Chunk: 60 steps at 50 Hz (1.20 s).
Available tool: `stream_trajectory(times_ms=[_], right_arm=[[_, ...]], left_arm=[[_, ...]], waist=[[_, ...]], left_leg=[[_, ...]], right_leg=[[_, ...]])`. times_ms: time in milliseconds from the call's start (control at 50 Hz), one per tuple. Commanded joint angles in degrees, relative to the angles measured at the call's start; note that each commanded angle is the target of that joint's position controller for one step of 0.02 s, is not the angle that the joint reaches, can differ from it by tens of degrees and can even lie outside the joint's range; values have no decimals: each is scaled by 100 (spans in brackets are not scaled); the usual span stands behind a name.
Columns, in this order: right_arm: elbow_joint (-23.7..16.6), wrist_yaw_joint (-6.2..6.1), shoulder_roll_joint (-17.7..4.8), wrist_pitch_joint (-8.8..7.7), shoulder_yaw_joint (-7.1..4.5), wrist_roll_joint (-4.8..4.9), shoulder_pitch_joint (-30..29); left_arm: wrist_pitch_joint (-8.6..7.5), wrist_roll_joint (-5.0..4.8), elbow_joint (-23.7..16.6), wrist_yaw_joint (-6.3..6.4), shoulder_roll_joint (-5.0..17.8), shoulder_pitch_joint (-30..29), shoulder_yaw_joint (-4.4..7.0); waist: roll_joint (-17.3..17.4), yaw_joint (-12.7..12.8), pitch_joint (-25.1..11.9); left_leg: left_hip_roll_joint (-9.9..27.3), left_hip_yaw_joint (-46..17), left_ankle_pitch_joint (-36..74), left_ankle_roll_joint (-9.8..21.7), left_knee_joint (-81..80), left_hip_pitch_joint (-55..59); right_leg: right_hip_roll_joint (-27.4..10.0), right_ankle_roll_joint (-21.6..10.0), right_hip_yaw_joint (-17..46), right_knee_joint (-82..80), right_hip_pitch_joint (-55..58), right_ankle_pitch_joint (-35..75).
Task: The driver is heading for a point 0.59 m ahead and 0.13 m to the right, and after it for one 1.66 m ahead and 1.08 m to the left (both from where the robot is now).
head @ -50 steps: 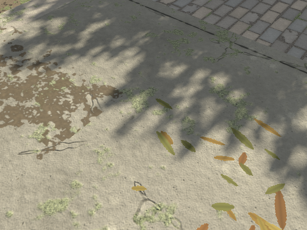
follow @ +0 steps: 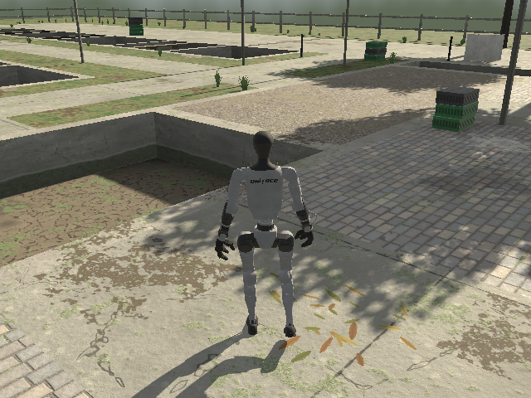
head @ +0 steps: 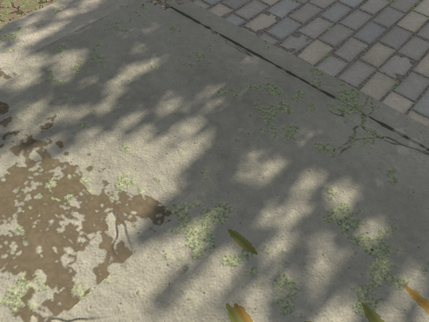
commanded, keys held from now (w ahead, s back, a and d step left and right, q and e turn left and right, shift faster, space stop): no key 0.14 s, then e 0.70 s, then no key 0.16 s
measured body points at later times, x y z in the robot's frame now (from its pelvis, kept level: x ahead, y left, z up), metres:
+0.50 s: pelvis +0.12 -0.03 +0.00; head +0.16 -0.06 +0.45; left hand +0.27 +0.23 -0.10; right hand +0.22 -0.32 -0.13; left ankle +0.09 +0.10 -0.66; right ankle +0.16 -0.12 -0.73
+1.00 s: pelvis +0.15 +0.01 +0.01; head +0.19 +0.03 +0.46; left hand +0.39 +0.22 -0.11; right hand +0.13 -0.29 -0.09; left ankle +0.19 +0.11 -0.73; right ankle +0.08 -0.12 -0.65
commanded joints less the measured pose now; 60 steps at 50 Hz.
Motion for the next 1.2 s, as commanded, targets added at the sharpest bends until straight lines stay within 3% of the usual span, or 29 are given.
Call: stream_trajectory(times_ms=[20,100,200,300,340,360,380,400,420,440,460,480,500,540,600,740,780,820,840,860,880,900,920,940,960,1040,1100,1140,1200], right_arm=[[-102,15,-390,-78,-46,-97,165],[88,-149,-606,-44,-53,-125,161],[286,-281,-796,103,-78,-103,313],[312,-459,-993,367,-213,28,332],[233,-547,-1023,478,-254,116,234],[212,-581,-1022,519,-269,154,261],[165,-594,-947,508,-265,102,407],[-69,-569,-680,452,-195,-80,335],[-242,-521,-505,440,-118,-171,-1],[-230,-447,-596,444,-146,-73,13],[-213,-433,-676,479,-183,72,-66],[-177,-466,-745,520,-221,62,-131],[-205,-514,-858,551,-270,2,-229],[-247,-536,-729,574,-268,-14,-214],[-290,-576,-619,571,-240,39,-295],[-389,-497,-694,479,-234,86,-432],[-374,-435,-742,413,-244,113,-265],[-263,-361,-776,352,-274,125,190],[-197,-347,-968,352,-338,84,422],[-237,-372,-1343,394,-403,-43,426],[-339,-359,-1572,423,-418,-281,234],[-520,-370,-1304,390,-357,-293,-98],[-622,-385,-1010,377,-289,-202,-402],[-663,-384,-891,384,-252,-95,-527],[-650,-390,-819,391,-216,-2,-481],[-458,-435,-741,447,-132,-30,-26],[-396,-437,-980,481,-161,-10,18],[-343,-399,-1160,508,-198,20,172],[-232,-353,-1030,487,-140,150,286]], left_arm=[[61,37,-211,81,339,424,147],[211,112,-346,133,181,108,126],[308,58,-469,85,215,-587,88],[394,70,-866,6,474,-1136,184],[397,48,-918,-51,424,-1030,209],[388,63,-902,-74,452,-865,242],[382,100,-874,-50,777,-601,364],[394,157,-900,10,1337,-304,511],[395,205,-831,-12,1275,198,483],[336,203,-905,-27,994,91,386],[302,152,-1065,-4,966,-403,398],[316,78,-1191,16,944,-727,394],[350,31,-1265,44,900,-896,378],[426,89,-1295,81,942,-857,384],[460,74,-1324,147,1036,-683,422],[578,78,-1503,209,1121,-808,451],[619,67,-1568,215,1112,-869,446],[685,1,-1663,242,1075,-1055,423],[718,-21,-1696,260,944,-975,382],[736,22,-1681,253,544,-641,284],[651,11,-1903,242,721,-676,355],[591,96,-1797,215,1168,-611,465],[613,64,-1626,209,1301,-475,533],[676,77,-1471,240,1141,-353,517],[724,107,-1438,258,991,-324,478],[703,23,-1593,243,607,-707,304],[679,73,-1685,190,402,-983,157],[671,26,-1646,169,561,-954,185],[668,67,-1406,146,662,-539,226]], waist=[[495,152,-675],[545,279,-641],[599,-4,-696],[598,-144,-368],[582,-27,-361],[501,70,-442],[21,86,-741],[-1102,-22,-974],[-1586,306,-1359],[-873,206,-1507],[-526,57,-1180],[-139,-24,-971],[-86,-69,-888],[-368,-137,-918],[-561,-51,-957],[-830,58,-859],[-893,4,-874],[-838,-281,-879],[-616,-314,-922],[660,-48,-1027],[1809,55,-723],[1385,94,-642],[975,186,-576],[783,226,-505],[794,160,-435],[1021,-85,-376],[1237,-235,-436],[1284,-309,-428],[993,-55,-359]], left_leg=[[1517,-1282,3623,969,-1178,1085],[1332,-615,4398,1012,-1282,809],[1296,-272,3544,836,-1321,1069],[1787,-590,2571,903,-882,1735],[1812,-594,2511,732,-435,1867],[1651,-470,2501,520,-66,1776],[1199,-118,2177,178,746,1455],[358,405,288,-302,2250,76],[-401,-56,-3146,-491,3439,-1268],[-88,-782,-3138,-447,4138,-1406],[57,-832,-2657,-452,4260,-1594],[171,-812,-2243,-499,4043,-1654],[262,-830,-1921,-548,3766,-1538],[130,-733,-1558,-647,3466,-1157],[49,-773,-1343,-741,2685,-1116],[-75,-909,-1196,-758,1390,-419],[-104,-900,-1200,-690,893,-129],[-81,-759,-514,-546,-283,627],[319,-930,-99,-398,-741,1272],[1603,-2082,401,56,-955,1906],[2443,-3442,1382,1047,-1181,1514],[2580,-3358,1442,1314,-1184,1256],[2158,-2670,1377,1060,-1040,1166],[1764,-2172,1172,788,-935,1191],[1632,-1974,1213,740,-908,1226],[1342,-1435,1357,819,-923,1533],[1346,-1314,1378,807,-873,1432],[1415,-1425,1544,856,-774,1366],[1260,-1357,1550,528,-481,1053]], right_leg=[[-482,62,166,-75,-642,416],[-443,231,56,-1383,-531,1183],[-305,232,-80,-2809,-110,2128],[-219,57,-159,-2991,-717,979],[-108,-70,-340,-3536,-538,1068],[-26,-193,-367,-4038,-108,1678],[-192,-424,79,-4284,654,3259],[-1145,-1098,1522,-4237,1771,5588],[-1998,-2041,2862,-4594,2590,6068],[-1867,-1931,2689,-4658,2451,5224],[-1553,-1637,2184,-4699,2096,4692],[-1313,-1373,1875,-4762,1780,4137],[-1169,-1241,1731,-4833,1509,3757],[-912,-1205,1570,-4908,1143,3591],[-833,-1179,1694,-4930,1257,3155],[-708,-1046,2333,-4988,993,1933],[-682,-997,2551,-4891,1070,2182],[-453,-767,2528,-4623,895,2277],[-187,-508,2322,-4304,483,1784],[506,-184,1434,-2984,-303,145],[1156,73,822,-1914,-1284,-1286],[770,212,1010,-837,-1257,-1095],[734,271,992,-435,-1176,-680],[723,370,915,-219,-1162,-379],[733,466,908,20,-1223,-151],[546,669,554,-953,-986,179],[175,723,63,-2444,-84,49],[238,683,-151,-3134,364,156],[246,312,-144,-5057,1437,1748]])
Keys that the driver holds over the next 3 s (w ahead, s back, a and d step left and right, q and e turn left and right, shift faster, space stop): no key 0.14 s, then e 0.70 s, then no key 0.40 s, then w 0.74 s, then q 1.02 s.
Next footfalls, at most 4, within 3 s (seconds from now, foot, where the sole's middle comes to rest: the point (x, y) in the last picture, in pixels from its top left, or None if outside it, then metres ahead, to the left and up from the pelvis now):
0.38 right None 0.20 -0.12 -0.77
0.86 left None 0.23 0.10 -0.77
1.22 right None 0.11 -0.13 -0.77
1.56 left None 0.28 0.07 -0.77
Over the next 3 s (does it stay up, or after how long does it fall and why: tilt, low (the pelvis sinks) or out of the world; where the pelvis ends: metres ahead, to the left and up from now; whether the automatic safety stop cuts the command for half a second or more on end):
stays up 0.55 -0.18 0.00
